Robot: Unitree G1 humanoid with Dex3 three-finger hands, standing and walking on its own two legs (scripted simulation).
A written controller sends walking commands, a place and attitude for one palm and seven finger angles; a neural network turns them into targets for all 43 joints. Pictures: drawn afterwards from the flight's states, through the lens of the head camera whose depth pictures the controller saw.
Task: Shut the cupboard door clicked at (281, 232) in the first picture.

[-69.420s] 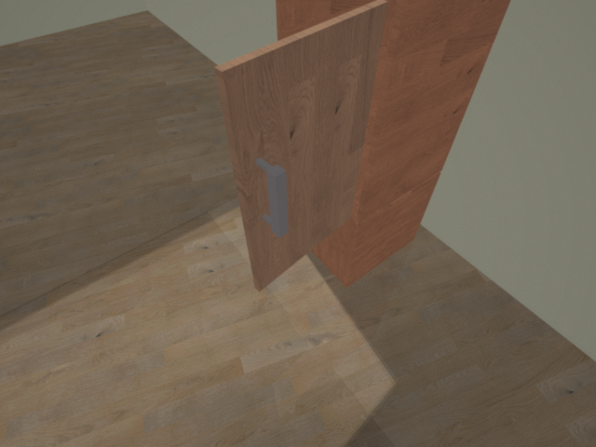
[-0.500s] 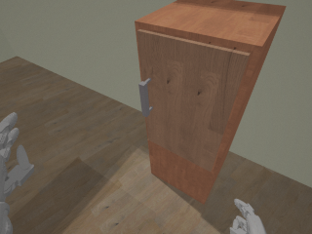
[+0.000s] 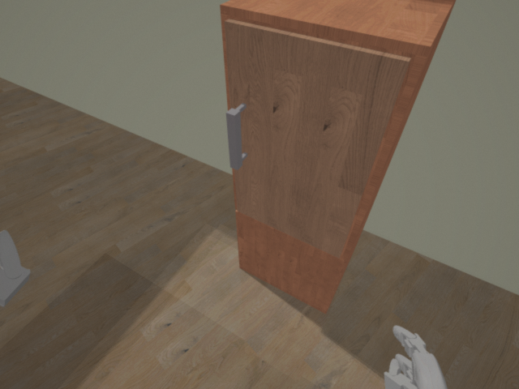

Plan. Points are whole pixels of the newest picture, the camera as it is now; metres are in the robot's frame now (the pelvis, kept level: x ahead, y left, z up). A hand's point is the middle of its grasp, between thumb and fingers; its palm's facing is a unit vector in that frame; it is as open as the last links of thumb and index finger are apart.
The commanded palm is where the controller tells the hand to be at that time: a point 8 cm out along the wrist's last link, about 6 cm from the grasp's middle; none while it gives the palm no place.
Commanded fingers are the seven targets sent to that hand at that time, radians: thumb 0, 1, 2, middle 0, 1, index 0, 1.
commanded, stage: step back with the hand held close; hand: left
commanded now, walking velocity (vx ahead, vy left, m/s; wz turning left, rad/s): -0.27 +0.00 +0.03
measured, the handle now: (239, 136) +0.68 +0.10 +0.01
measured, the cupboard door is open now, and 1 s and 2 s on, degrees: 0 0 0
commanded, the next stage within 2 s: stop stepping back and stand still in 1.08 s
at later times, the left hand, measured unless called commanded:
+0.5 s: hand out of the picture +0.15 +0.27 +0.17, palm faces +0.49 -0.71 -0.51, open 7.4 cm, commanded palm +0.07 +0.30 +0.19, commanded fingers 0.00 0.90 0.90 -0.20 -0.30 -0.20 -0.30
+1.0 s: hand out of the picture +0.07 +0.30 +0.19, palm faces +0.56 -0.71 -0.42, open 7.4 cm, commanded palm +0.02 +0.31 +0.19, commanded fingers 0.00 0.90 0.90 -0.20 -0.30 -0.20 -0.30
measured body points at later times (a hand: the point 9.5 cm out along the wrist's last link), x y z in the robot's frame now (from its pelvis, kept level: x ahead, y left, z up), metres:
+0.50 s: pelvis -0.05 -0.01 -0.01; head -0.04 +0.00 +0.44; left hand +0.11 +0.30 +0.20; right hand +0.10 -0.26 -0.09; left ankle +0.03 +0.08 -0.72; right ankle +0.07 -0.13 -0.72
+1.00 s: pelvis -0.10 +0.00 +0.01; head -0.09 +0.04 +0.46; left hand +0.03 +0.33 +0.21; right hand +0.08 -0.21 -0.06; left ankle -0.02 +0.09 -0.72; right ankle -0.17 -0.15 -0.66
